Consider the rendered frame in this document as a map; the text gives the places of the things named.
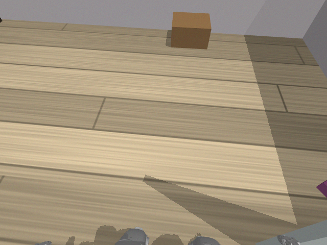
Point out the right robot hand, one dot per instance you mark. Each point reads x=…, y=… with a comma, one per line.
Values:
x=285, y=240

